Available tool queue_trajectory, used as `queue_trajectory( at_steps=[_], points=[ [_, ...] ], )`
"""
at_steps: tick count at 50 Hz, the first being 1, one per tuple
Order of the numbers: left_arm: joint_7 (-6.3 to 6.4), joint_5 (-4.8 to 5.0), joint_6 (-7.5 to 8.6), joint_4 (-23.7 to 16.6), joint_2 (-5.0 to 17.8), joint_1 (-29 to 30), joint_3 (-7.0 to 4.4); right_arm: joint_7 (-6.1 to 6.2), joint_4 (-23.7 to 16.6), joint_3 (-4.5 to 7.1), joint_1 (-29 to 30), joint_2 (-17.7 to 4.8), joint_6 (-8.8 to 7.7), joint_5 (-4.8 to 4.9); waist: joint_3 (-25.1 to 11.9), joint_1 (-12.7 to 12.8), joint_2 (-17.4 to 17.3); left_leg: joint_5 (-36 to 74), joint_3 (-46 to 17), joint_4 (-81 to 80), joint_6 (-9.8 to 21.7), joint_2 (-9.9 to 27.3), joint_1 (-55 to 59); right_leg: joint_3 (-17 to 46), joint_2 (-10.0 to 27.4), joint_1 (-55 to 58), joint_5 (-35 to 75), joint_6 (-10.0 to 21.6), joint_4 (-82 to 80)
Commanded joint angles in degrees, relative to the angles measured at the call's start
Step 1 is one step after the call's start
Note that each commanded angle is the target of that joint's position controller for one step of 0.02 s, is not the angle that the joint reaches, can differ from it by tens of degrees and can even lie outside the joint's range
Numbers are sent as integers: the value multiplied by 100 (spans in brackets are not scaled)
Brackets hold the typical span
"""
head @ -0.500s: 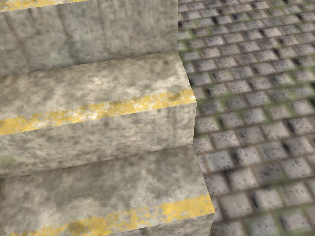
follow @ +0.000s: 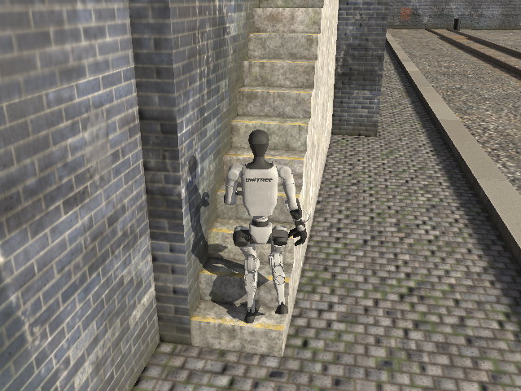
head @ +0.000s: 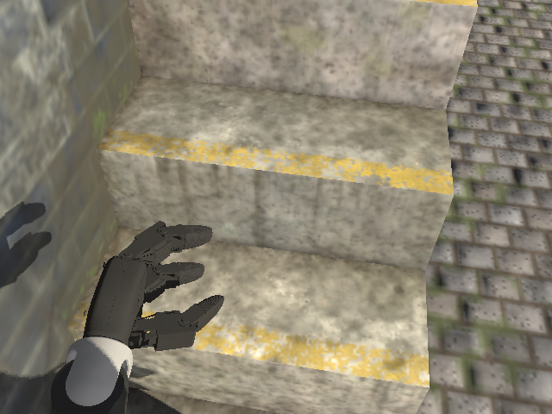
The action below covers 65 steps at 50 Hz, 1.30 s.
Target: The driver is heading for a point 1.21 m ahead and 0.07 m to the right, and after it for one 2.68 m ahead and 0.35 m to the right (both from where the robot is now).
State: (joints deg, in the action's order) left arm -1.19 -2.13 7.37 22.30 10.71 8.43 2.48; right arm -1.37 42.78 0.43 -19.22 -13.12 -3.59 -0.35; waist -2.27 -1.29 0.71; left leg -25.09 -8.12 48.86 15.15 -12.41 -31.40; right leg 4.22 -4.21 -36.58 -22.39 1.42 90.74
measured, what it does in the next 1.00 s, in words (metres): climbs, turning right: right foot, then left foot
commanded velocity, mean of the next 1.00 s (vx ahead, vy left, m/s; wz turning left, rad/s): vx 1.00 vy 0.00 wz -0.24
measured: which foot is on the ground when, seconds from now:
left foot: down 0.00-0.06, up 0.08-0.46, down 0.48-0.86, up 0.88-1.00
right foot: up 0.00-0.10, down 0.12-0.46, up 0.48-0.82, down 0.84-1.00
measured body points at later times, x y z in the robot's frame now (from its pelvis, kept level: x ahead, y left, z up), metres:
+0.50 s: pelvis +0.08 +0.07 +0.01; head +0.10 +0.07 +0.46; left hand +0.03 +0.33 -0.12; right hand +0.36 -0.06 -0.02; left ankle +0.09 +0.20 -0.71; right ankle +0.03 -0.13 -0.61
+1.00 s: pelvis +0.22 +0.04 +0.17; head +0.20 +0.04 +0.62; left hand +0.35 +0.27 +0.06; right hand +0.40 -0.24 +0.15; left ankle +0.21 +0.21 -0.26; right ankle +0.23 -0.03 -0.50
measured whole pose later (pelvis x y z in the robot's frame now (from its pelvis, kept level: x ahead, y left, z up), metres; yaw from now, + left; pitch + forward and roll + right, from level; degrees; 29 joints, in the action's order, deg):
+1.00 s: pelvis +0.22 +0.04 +0.17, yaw -17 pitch +0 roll -1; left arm -1.4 -1.6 1.9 41.8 14.2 -23.6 -0.9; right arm -0.8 32.3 -0.9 -1.6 -13.1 -5.0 -3.6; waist -3.9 0.4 -1.9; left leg -13.6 -7.9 119.2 9.1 0.7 -46.0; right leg 3.0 -11.3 -31.1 -27.7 5.6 60.2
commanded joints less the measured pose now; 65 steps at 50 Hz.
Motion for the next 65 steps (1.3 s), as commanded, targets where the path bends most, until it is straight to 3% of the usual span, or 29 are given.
queue_trajectory(
  at_steps=[1,5,6,7,9,10,11,14,19,21,23,24,25,26,27,28,30,36,38,41,43,44,45,47,49,52,57,63,65],
  points=[
    [-21,10,-92,-66,108,-622,104,269,-640,79,273,-500,-92,52,-237,278,-139,-133,-2487,-2207,636,1274,364,-194,-202,-23,-1858,-153,-1596],
    [167,195,-396,655,-3,-1760,10,323,-1309,-63,1919,-151,107,211,147,1061,1093,-273,241,2262,-850,124,-3728,-473,736,4514,1682,-187,-6536],
    [208,109,-443,837,18,-1601,49,216,-1434,-156,1611,216,59,127,159,640,635,-351,130,4931,-910,435,-3983,-744,1013,4097,2397,-385,-6164],
    [336,-276,-245,653,886,-1177,-104,172,-1751,-131,769,164,-103,52,-882,-13,785,-299,176,7654,-1290,444,-4198,1944,2719,4070,4252,621,-5776],
    [481,72,-151,571,1371,-962,-315,230,-1738,-103,-399,-301,125,137,-1405,-656,759,60,16,8421,-1833,1769,-3737,3267,3622,3270,300,1733,-6909],
    [457,241,-260,687,1157,-1559,-294,284,-1843,-197,511,-207,205,-143,-808,-109,-168,117,70,8099,-1861,1792,-3912,3029,2983,2940,-1035,1415,-7204],
    [413,45,-298,957,1074,-2121,-269,244,-2067,-351,1526,-103,108,-243,-112,318,-794,548,153,6822,-1868,1822,-4388,2413,2419,2911,-1202,1158,-7241],
    [482,-59,-17,1550,806,-2678,-234,14,-2385,-724,2279,521,-41,-184,367,388,-365,860,279,5909,-1839,1930,-4315,2138,1975,2426,-820,1405,-7500],
    [415,200,-309,1938,931,-2513,-273,-138,-2292,-950,1885,606,-89,-267,-355,-135,264,451,1510,1542,-1579,1661,158,776,1331,801,2292,1317,-7656],
    [260,53,-329,1998,1630,-2140,-390,-35,-1673,-451,84,-282,-133,-120,-1355,-1108,767,665,1257,-593,-1157,1488,1912,570,1187,1945,5082,1242,-5784],
    [104,-38,-191,1335,769,-1109,-220,31,-538,4,-1359,-815,-174,-34,-951,-1568,-26,2753,492,-2475,-757,2107,4087,195,406,-16,2263,652,-2027],
    [27,84,-11,1047,-258,-569,9,-1,-42,-14,-1400,-701,-169,-265,-436,-1187,-994,5952,157,-1192,-1031,2639,4153,528,-85,-2032,239,526,1434],
    [-54,332,176,1002,-419,-1857,20,-8,-87,70,-1137,-900,-118,-542,-1066,-347,-949,7441,-694,-946,-738,3774,4357,1155,-31,-3333,252,445,3887],
    [-39,450,94,1117,-180,-2704,41,-10,29,324,-1259,-1396,11,-445,-1878,-214,-819,4063,-1760,-2160,248,4651,4868,795,118,-4048,92,137,5149],
    [1,571,-92,734,-326,-2317,153,22,93,317,-581,-1247,143,-132,-1080,38,-788,372,-1962,-3182,286,4643,4383,452,457,-5038,-232,-153,5474],
    [-15,433,-213,373,-578,-1650,274,86,193,135,134,-651,138,60,-147,252,-857,-969,-2043,-3663,-166,4390,3191,365,781,-5352,-138,-176,5531],
    [6,382,-598,386,-596,-1431,262,163,571,-181,564,243,-20,-98,860,739,-427,-26,-675,-3520,-794,3895,1515,671,749,-5216,642,1,6311],
    [129,357,-776,-34,-308,-100,441,408,798,-252,402,-604,11,-64,589,949,-849,1629,2336,-5128,-809,2892,-243,-1024,755,-2744,1671,44,2274],
    [96,529,-740,119,-56,-193,357,500,986,-72,-342,-1441,36,68,-298,868,-1108,5351,2870,-4941,-761,2381,646,-1503,429,-174,665,438,-183],
    [-111,92,-852,611,497,-1819,-99,586,507,409,145,-2588,173,51,-1414,1447,-1241,12910,2496,-2660,-45,3546,3380,-1738,-490,254,-2278,633,-606],
    [-253,121,-800,917,1152,-2761,-514,499,-227,397,799,-2072,133,106,-1517,1516,-1111,10075,1945,147,78,3363,2579,82,-647,1700,-1264,1126,-3893],
    [-96,88,-833,1119,1848,-2993,-774,375,-813,246,1345,-1253,32,-91,-1020,1224,1217,3711,1581,2304,-344,2066,-466,3239,223,2533,-2264,1794,-5631],
    [40,-171,-678,1122,1880,-3086,-701,224,-1308,106,2546,-529,-133,-190,-473,1132,1508,1263,180,5620,-646,929,-2239,5506,922,2322,-2846,1926,-6984],
    [56,-122,-405,1441,764,-3439,-320,26,-2206,-374,3286,676,-300,-490,394,635,862,610,-359,8161,-517,1006,-3513,4379,679,1566,-890,1026,-6394],
    [-50,116,-364,1691,-165,-3360,-146,-89,-1919,-450,2112,686,-374,-410,387,-200,-46,510,-203,8481,-568,1009,-3748,3416,384,1791,483,847,-6235],
    [-126,201,-208,1347,-55,-2549,-134,60,-1334,-419,1051,347,-232,-23,124,-569,-414,1688,147,7725,-953,1247,-3217,2344,366,1228,-132,756,-6376],
    [14,-81,-196,1772,-40,-3401,13,217,-1708,-721,2274,1200,-146,210,977,163,52,1268,-265,10249,-1021,611,-5577,1807,889,1427,464,697,-6241],
    [340,122,-193,2528,184,-4323,-178,119,-1985,-732,3507,1336,29,261,738,576,697,1503,1134,7354,-1281,1122,-5407,1597,1589,1992,816,674,-8124],
    [421,250,-301,2792,485,-3854,-294,-22,-1671,-544,2464,1078,52,169,-344,-119,1160,633,1263,6346,-873,1309,-3636,411,1638,3222,4941,726,-7614]
  ],
)
Keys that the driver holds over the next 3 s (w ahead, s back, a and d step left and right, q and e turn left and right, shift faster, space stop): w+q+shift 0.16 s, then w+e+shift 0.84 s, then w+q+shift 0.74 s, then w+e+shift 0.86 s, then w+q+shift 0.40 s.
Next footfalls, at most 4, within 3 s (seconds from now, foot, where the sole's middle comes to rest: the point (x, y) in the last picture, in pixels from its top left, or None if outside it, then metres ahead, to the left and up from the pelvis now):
0.12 right None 0.07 -0.13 -0.74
0.48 left None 0.13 0.21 -0.74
0.84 right None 0.27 -0.04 -0.53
1.38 left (226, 311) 0.55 0.10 -0.33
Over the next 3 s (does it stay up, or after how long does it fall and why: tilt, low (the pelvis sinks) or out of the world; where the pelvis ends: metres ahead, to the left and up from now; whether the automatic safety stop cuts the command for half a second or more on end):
stays up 1.03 -0.03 0.86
